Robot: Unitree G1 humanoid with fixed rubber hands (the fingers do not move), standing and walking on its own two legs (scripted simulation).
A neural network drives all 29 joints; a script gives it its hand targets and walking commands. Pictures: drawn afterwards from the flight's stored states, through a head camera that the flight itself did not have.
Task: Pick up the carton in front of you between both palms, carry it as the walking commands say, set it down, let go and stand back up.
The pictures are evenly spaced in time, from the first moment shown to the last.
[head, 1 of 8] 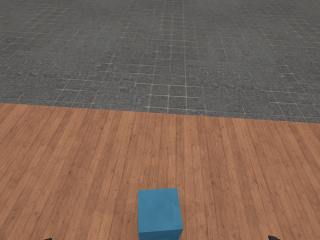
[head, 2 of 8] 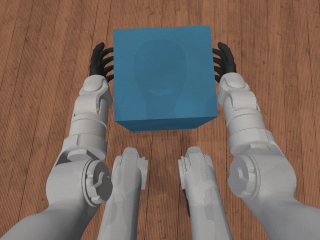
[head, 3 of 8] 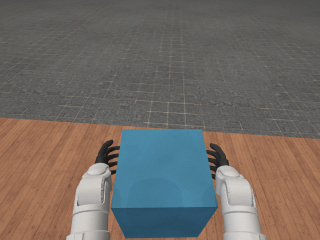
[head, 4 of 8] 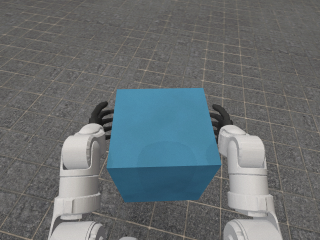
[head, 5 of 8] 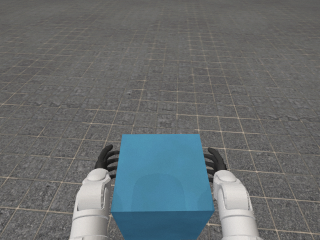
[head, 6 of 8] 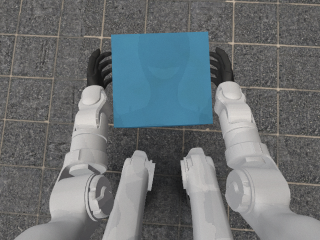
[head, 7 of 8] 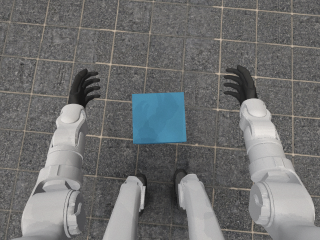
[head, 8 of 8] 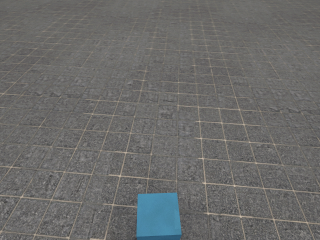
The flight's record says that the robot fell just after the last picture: no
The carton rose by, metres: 0.69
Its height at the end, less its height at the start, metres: -0.14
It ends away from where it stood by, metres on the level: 2.87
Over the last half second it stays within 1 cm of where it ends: yes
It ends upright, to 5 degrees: yes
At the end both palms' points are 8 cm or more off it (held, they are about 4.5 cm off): yes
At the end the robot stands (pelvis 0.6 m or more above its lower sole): yes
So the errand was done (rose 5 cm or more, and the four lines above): yes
